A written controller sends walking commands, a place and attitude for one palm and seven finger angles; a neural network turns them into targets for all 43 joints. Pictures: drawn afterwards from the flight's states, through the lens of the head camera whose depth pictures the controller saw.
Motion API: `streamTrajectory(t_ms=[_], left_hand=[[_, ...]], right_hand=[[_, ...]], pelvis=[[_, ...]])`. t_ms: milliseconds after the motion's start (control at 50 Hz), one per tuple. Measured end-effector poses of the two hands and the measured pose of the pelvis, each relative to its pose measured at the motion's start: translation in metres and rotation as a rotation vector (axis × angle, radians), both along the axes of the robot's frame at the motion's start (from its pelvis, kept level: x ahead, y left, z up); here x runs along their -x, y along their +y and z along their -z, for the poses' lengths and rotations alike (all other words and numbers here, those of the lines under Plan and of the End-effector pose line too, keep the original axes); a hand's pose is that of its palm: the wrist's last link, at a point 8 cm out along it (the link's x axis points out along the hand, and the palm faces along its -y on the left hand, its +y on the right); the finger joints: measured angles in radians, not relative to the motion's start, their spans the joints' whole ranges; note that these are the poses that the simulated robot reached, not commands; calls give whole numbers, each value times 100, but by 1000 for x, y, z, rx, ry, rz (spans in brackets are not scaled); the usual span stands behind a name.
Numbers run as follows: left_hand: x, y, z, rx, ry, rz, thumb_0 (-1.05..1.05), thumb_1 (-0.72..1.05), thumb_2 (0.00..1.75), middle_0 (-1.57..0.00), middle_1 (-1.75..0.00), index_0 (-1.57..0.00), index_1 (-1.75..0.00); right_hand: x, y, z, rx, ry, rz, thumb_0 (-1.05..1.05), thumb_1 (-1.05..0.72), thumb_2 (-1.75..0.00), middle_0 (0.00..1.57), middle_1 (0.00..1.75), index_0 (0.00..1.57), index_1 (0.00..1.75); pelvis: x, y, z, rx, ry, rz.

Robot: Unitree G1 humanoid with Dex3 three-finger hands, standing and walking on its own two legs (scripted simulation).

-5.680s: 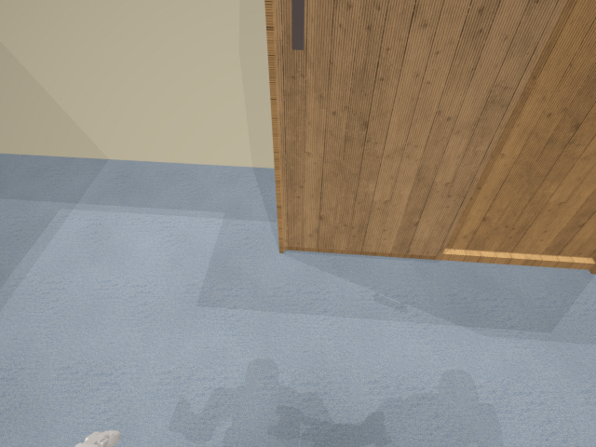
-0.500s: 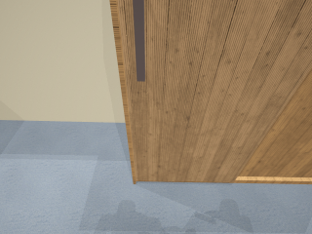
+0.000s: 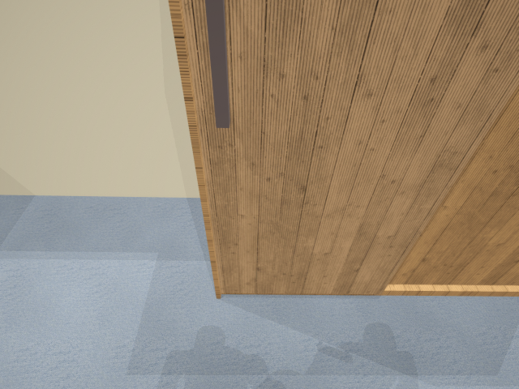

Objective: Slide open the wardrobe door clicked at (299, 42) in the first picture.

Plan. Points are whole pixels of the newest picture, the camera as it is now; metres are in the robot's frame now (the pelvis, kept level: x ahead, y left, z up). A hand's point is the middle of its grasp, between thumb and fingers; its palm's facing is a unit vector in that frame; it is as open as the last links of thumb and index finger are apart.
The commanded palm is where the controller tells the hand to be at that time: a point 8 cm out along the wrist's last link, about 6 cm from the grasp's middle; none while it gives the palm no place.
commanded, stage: look again from close up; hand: left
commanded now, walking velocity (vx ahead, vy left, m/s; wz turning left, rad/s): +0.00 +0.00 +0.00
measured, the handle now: (219, 47) +0.59 +0.11 +0.26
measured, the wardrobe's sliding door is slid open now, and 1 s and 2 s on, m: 0.00 0.00 0.00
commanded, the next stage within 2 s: shuffle to correct the standing spot in 0.82 s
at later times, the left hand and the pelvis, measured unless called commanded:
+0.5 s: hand out of the picture +0.03 +0.21 -0.17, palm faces -0.01 -0.96 -0.27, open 7.4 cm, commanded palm none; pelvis +0.01 +0.00 +0.00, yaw +0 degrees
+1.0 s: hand out of the picture +0.07 +0.21 -0.16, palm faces -0.02 -0.96 -0.28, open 7.4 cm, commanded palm none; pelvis +0.04 -0.01 +0.01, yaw +0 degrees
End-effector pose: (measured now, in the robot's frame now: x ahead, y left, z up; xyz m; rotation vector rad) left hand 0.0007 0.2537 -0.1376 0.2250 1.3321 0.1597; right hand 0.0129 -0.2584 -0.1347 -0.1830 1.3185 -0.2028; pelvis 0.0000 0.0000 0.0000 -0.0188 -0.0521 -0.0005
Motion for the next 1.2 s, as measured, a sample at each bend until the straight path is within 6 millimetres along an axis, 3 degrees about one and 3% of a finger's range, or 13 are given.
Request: streamTrajectory(t_ms=[220,520,960,1200], left_hand=[[-12,-2,-1,-1,-12,0,0,90,90,-20,-30,-21,-30],[-23,1,-5,-15,0,0,0,90,90,-20,-30,-21,-30],[-65,0,-10,-23,-40,20,0,90,90,-20,-30,-21,-30],[-54,-35,6,54,53,-15,0,90,90,-20,-30,-20,-30]], right_hand=[[-4,4,1,-11,8,5,1,-90,-90,20,30,21,30],[-32,-5,-3,2,-15,-17,0,-90,-90,20,30,21,30],[-66,-12,-7,9,-36,-42,0,-90,-90,20,30,21,30],[-52,14,9,-64,39,16,0,-90,-90,20,30,20,30]], pelvis=[[-5,-1,-1,-2,6,1],[-15,-4,-3,-5,10,0],[-34,-8,-6,-10,16,1],[-65,-14,0,-17,29,20]])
